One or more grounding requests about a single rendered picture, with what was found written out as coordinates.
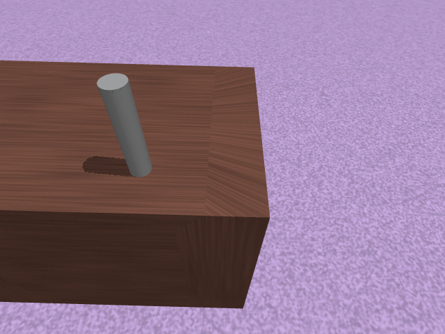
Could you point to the can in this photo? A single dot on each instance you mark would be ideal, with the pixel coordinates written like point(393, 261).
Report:
point(119, 102)

